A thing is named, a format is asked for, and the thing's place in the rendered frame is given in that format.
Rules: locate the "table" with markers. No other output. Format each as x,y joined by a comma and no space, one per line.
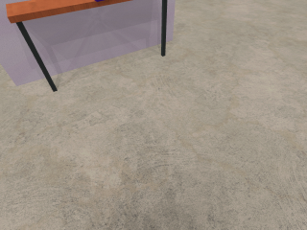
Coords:
34,9

